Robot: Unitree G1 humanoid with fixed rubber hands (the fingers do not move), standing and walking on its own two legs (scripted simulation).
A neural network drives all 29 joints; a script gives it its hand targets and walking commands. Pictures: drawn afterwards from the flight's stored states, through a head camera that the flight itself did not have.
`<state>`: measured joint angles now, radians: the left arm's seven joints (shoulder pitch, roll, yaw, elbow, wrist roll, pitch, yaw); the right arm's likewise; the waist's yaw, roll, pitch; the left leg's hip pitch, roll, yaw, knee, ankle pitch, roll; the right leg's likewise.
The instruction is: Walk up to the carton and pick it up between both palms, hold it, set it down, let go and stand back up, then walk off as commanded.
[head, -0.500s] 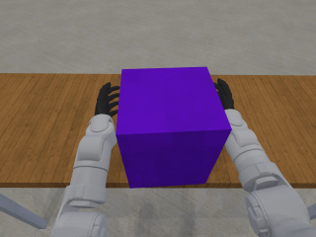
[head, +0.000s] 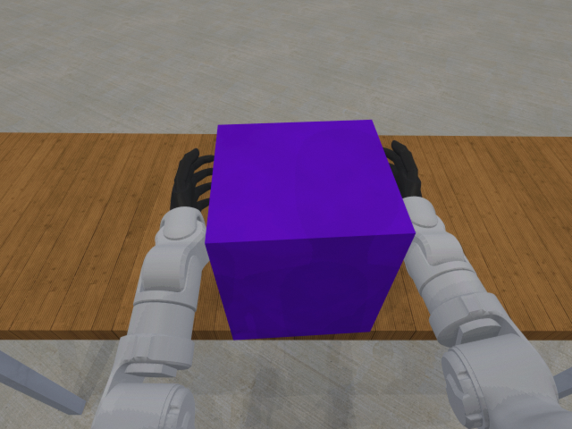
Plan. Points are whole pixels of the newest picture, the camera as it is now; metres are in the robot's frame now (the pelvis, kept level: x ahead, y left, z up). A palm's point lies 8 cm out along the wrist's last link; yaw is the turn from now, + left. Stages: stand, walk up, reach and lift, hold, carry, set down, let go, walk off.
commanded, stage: reach and lift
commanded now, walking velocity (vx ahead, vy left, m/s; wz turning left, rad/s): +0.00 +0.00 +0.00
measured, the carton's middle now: (299, 235) +0.37 +0.00 +0.08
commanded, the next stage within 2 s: none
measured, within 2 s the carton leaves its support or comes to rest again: leaves its support in 0.08 s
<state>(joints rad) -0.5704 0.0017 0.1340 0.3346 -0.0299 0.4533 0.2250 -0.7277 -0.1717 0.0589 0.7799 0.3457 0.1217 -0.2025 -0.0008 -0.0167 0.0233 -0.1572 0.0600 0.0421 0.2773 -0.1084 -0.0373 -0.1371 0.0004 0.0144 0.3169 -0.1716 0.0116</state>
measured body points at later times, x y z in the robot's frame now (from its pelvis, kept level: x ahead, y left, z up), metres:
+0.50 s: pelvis -0.01 +0.01 +0.00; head -0.02 +0.01 +0.45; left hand +0.36 +0.17 +0.17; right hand +0.40 -0.14 +0.17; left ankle +0.02 +0.15 -0.75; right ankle +0.00 -0.12 -0.75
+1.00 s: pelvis -0.02 +0.01 +0.00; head -0.03 +0.02 +0.45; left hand +0.36 +0.19 +0.21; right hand +0.40 -0.12 +0.21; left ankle +0.02 +0.15 -0.75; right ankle +0.00 -0.12 -0.75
